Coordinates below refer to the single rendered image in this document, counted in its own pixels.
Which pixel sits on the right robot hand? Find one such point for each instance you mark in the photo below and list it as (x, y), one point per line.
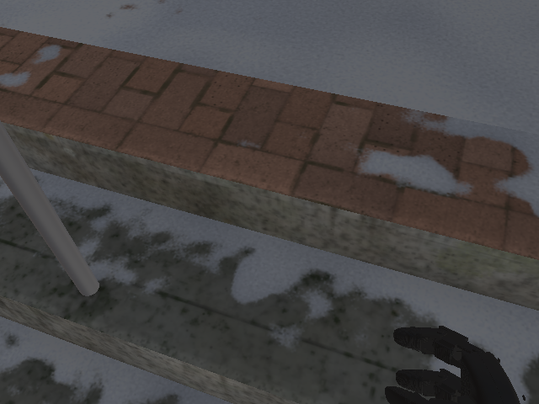
(483, 380)

